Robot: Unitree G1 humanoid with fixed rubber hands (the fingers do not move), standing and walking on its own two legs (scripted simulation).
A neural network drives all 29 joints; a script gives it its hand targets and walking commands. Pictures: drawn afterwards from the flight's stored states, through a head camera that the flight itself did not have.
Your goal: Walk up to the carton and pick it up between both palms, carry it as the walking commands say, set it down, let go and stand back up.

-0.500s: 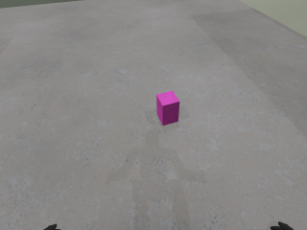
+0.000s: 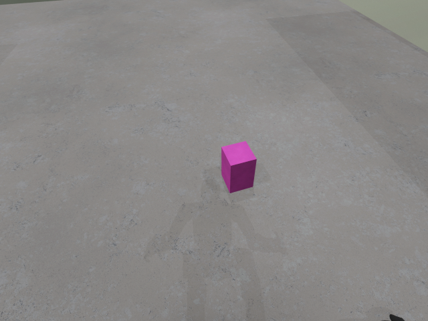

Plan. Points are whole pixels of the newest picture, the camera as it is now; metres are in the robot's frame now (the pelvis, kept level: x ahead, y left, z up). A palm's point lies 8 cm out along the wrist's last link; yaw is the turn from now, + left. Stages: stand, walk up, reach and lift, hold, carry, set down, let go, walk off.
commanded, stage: walk up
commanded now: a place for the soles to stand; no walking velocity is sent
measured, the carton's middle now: (237, 167) +1.03 -0.05 -0.64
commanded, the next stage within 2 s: none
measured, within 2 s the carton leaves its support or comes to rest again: neither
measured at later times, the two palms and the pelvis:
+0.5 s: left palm (78, 288) +0.20 +0.31 -0.07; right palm (392, 276) +0.24 -0.33 -0.09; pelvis +0.15 -0.02 +0.00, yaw +0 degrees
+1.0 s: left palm (108, 218) +0.36 +0.30 -0.08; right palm (372, 221) +0.38 -0.34 -0.10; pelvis +0.30 -0.03 +0.00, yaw +0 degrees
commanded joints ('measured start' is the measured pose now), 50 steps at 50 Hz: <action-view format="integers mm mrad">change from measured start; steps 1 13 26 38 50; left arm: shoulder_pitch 26 177 -42 -83 14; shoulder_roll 170 348 225 159 281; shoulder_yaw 88 146 102 80 120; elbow -33 -2 -94 -48 -54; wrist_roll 15 32 36 20 30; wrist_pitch -8 -59 -12 -8 -31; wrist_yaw -19 24 6 -18 17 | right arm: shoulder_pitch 34 -84 138 81 45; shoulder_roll -279 -189 -181 -294 -208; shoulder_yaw -69 -21 -52 -66 -35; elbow -10 -79 26 -30 -25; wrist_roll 14 12 9 -2 21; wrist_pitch -33 -14 -31 -23 -7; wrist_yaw -15 -10 -5 -14 6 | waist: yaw -18 107 -61 -61 24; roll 135 -130 -117 102 -203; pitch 67 -2 -46 59 92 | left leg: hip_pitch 106 -465 161 173 -235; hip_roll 238 -35 -27 234 34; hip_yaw -355 -87 112 -278 -5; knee -403 570 -35 -287 327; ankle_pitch -473 -321 -22 -270 -242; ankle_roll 184 16 -3 213 -25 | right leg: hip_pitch -225 420 6 -127 110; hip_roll -43 -394 -160 -12 -227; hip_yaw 54 695 100 -24 270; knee -64 -794 -457 -291 -731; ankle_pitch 84 -344 -104 64 -237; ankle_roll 25 -204 -118 41 -187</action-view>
